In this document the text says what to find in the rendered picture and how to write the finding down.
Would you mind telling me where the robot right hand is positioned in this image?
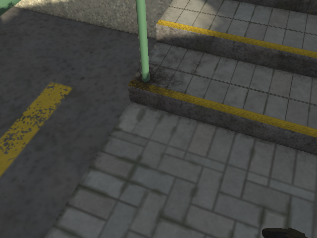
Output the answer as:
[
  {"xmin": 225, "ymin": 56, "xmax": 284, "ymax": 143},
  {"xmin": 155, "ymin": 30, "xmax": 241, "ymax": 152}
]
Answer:
[{"xmin": 262, "ymin": 227, "xmax": 308, "ymax": 238}]

